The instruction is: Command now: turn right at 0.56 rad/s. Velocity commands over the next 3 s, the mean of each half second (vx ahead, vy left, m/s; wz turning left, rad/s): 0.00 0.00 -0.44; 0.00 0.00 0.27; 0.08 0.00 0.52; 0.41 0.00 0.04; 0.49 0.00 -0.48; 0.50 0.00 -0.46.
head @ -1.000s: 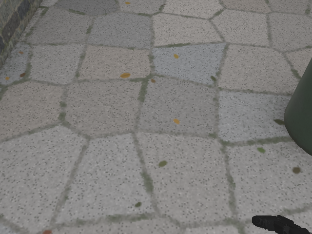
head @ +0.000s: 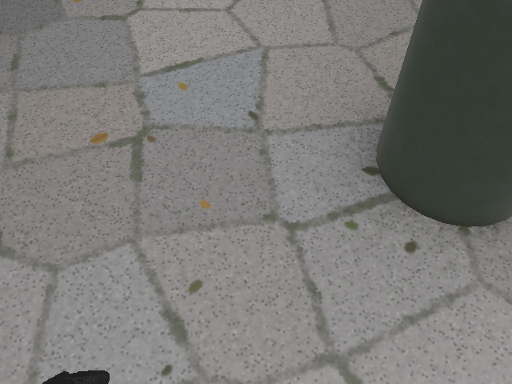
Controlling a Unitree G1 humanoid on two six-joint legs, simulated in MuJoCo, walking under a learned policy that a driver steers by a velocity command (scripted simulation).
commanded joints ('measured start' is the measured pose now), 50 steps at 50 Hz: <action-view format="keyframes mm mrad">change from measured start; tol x32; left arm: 1 -7 82 28 -90 3 -19 -16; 50 -7 166 44 -93 36 -71 70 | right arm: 1 -10 -181 -54 -59 20 -15 -2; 50 -49 -62 6 -184 16 42 64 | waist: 1 19 186 -107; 5 81 -292 -276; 24 2 -133 -153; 27 98 298 -127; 50 23 -106 -103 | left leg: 1 147 238 -148 -30 441 150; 3 1 153 -47 187 343 38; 5 -510 -65 -135 722 -431 -94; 26 127 175 -423 -49 339 83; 28 -145 146 -465 -137 29 139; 40 -199 7 -445 53 128 103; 46 -465 -47 -271 833 -340 -47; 50 -258 1 -183 560 -164 -40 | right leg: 1 66 47 -78 -219 71 -50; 5 589 -374 548 -375 988 -446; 26 12 82 181 -163 -92 -97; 40 245 47 21 -214 159 -89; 45 368 -390 461 -463 354 -382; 50 176 -205 58 -437 328 -233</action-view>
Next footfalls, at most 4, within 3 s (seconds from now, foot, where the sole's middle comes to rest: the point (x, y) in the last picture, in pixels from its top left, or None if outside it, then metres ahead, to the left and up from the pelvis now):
0.06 right None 0.06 -0.15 -0.78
0.50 left None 0.06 0.10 -0.78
1.12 left None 0.01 0.12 -0.78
1.62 right None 0.10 -0.11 -0.78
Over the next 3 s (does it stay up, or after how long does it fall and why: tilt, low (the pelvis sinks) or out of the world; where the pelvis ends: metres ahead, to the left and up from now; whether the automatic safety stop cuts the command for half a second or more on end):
stays up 0.71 0.09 -0.01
